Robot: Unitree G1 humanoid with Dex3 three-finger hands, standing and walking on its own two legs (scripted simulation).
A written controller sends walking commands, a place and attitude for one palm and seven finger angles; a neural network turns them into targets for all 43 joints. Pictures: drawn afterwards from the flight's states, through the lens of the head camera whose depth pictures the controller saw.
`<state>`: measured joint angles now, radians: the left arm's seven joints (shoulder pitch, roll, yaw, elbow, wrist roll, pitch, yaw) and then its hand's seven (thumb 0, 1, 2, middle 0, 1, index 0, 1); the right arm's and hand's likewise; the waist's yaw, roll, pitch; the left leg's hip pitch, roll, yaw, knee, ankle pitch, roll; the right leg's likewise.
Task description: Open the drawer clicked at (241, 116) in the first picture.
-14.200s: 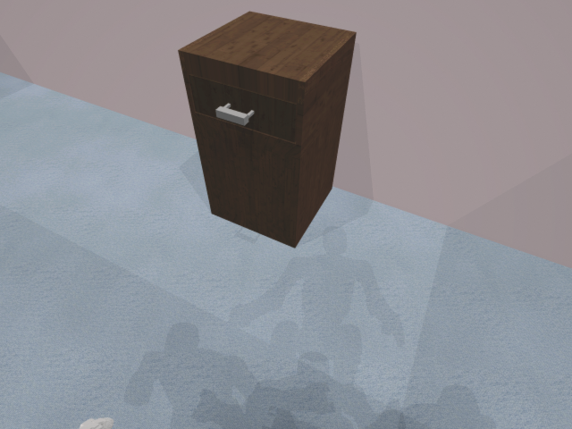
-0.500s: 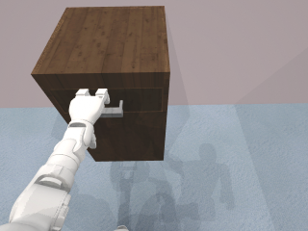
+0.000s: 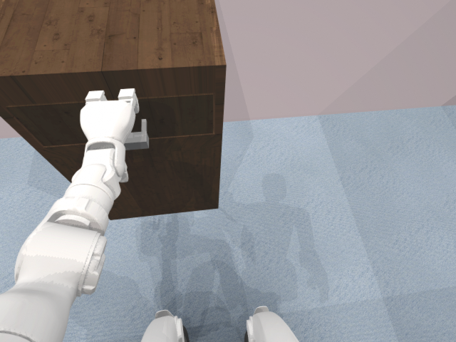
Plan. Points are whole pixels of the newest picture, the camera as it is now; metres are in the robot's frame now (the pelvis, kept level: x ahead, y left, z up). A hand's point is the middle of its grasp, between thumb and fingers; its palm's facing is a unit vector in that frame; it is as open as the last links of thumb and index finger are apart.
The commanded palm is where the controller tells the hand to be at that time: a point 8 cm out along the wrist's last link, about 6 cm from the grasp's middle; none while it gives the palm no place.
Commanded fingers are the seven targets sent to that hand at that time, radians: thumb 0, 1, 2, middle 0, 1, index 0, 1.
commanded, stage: move the hooked fingers above the handle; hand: left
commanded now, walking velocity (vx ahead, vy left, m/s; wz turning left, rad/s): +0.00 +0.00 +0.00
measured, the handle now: (122, 133) +0.56 +0.17 -0.06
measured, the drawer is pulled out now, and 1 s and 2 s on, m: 0.00 0.00 0.00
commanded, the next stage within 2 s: lower the fingers behind the handle in 0.66 s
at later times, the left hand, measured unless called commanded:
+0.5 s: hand (114, 143) +0.49 +0.17 +0.00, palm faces -0.06 -0.03 -1.00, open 13.8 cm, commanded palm +0.48 +0.16 +0.05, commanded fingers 0.00 -0.50 0.30 -0.30 -1.20 -0.30 -1.20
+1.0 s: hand (112, 149) +0.49 +0.18 -0.02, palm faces -0.08 -0.03 -1.00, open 13.8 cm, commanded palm +0.48 +0.17 +0.03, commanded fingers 0.00 -0.50 0.30 -0.30 -1.20 -0.30 -1.20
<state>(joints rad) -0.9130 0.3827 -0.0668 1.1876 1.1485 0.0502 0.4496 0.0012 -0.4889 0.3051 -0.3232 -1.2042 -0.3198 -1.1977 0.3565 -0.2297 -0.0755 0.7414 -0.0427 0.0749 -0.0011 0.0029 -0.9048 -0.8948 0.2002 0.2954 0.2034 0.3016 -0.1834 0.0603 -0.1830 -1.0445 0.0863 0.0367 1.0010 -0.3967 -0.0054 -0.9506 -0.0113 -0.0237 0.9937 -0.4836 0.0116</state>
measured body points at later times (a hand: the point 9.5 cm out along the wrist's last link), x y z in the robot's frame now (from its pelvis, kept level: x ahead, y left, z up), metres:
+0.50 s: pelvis +0.00 +0.01 +0.01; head +0.12 +0.01 +0.44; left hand +0.49 +0.17 +0.05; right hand +0.00 -0.26 -0.12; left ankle +0.03 +0.13 -0.67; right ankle -0.02 -0.13 -0.67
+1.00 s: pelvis +0.00 +0.01 +0.00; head +0.13 +0.01 +0.43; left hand +0.49 +0.18 +0.03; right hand -0.02 -0.26 -0.13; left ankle +0.03 +0.13 -0.67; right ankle -0.02 -0.13 -0.67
